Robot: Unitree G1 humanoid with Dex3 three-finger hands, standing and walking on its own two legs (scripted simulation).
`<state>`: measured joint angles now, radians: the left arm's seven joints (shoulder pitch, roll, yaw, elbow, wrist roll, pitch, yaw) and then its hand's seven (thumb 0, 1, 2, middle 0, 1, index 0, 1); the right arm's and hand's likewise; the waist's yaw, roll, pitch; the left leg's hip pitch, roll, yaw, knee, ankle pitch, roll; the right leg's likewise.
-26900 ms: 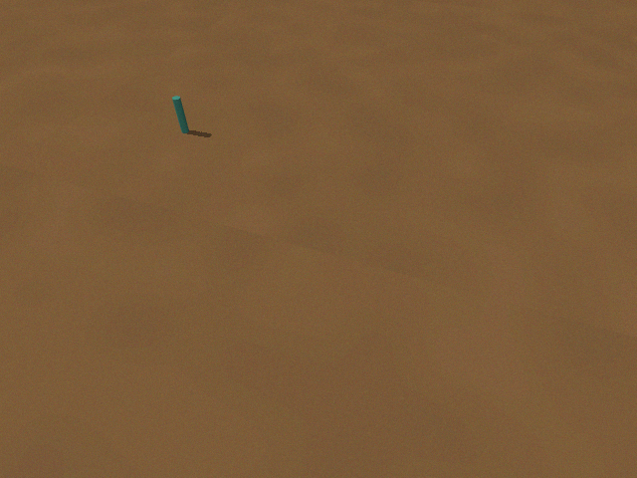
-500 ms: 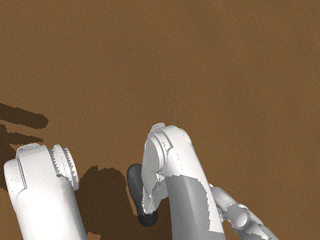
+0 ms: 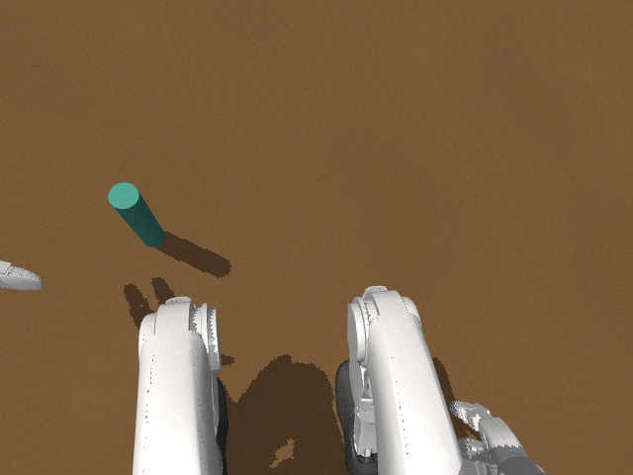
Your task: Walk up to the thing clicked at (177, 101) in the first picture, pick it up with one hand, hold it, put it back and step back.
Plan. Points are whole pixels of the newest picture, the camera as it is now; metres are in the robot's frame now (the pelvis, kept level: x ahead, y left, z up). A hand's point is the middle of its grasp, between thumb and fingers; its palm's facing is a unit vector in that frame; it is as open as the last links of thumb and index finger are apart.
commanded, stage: home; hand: left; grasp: from the side
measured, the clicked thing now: (140, 219) +0.48 +0.26 -0.27
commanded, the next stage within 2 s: none
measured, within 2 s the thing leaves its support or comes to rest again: neither
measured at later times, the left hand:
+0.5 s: hand out of the picture +0.29 +0.25 +0.13, palm faces +0.21 -0.89 -0.41, open 17.5 cm
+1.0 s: hand out of the picture +0.24 +0.19 +0.29, palm faces +0.24 -0.92 -0.31, open 17.6 cm
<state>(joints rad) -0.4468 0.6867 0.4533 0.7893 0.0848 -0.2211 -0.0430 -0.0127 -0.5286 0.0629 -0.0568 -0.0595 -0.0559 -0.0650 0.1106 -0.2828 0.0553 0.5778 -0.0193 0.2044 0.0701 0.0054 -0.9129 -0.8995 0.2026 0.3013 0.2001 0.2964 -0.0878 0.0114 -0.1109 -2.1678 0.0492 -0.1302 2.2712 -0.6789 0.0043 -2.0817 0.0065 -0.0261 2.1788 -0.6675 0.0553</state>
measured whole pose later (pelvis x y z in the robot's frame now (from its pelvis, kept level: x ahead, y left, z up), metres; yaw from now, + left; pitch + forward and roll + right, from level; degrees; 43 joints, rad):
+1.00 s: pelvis +0.09 -0.01 +0.34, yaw +7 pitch +10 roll -2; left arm 0.50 0.21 -0.02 -0.07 -0.02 0.30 0.17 -0.01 -0.56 0.04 -0.05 -0.05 -0.05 -0.05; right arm 0.28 -0.20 0.03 0.46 0.03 -0.06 -0.18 0.01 -0.90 -0.90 0.20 0.30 0.20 0.30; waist -0.03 0.05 -0.15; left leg -0.69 0.06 -0.03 1.01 -0.50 -0.03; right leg -0.64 -0.03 -0.04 0.96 -0.49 0.03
